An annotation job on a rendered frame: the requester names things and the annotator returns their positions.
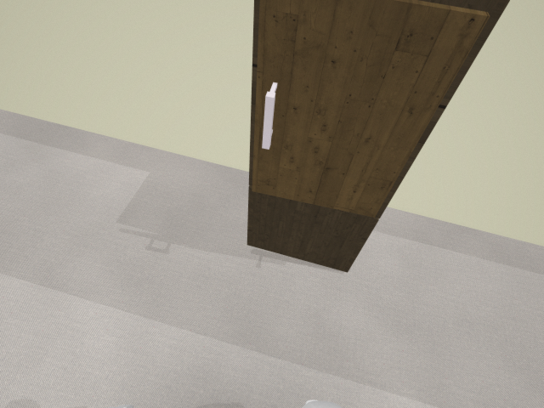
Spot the cupboard door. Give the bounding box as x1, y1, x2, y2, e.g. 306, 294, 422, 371
252, 0, 490, 218

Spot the handle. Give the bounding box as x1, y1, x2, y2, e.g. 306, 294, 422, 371
262, 82, 277, 150

